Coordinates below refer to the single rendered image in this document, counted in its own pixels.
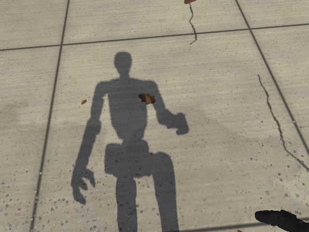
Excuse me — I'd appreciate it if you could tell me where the right robot hand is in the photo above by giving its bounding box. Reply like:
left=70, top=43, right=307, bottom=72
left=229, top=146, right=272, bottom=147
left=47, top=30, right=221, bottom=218
left=255, top=210, right=309, bottom=232

